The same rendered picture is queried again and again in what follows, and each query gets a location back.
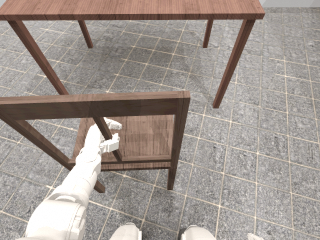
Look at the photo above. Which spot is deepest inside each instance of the table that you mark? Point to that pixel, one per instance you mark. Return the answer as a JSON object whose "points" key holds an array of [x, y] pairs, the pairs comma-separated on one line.
{"points": [[16, 11]]}

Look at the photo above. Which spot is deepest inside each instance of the chair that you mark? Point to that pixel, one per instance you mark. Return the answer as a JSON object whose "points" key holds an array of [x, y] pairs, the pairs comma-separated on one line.
{"points": [[150, 139]]}

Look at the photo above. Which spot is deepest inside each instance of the robot right thigh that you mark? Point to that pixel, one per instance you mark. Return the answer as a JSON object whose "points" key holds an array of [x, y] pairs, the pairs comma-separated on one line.
{"points": [[197, 233]]}

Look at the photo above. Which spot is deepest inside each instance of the left robot upper arm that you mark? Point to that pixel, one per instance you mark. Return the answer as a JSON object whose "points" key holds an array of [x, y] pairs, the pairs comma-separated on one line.
{"points": [[57, 220]]}

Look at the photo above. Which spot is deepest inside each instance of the left robot hand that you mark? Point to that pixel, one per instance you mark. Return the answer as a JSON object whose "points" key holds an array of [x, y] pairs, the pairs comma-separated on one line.
{"points": [[95, 138]]}

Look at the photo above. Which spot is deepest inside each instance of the robot left forearm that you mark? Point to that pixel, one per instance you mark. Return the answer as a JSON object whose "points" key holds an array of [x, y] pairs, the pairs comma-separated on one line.
{"points": [[80, 182]]}

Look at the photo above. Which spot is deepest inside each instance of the right robot shin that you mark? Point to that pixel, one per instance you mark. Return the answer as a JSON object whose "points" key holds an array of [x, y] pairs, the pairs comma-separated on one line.
{"points": [[191, 226]]}

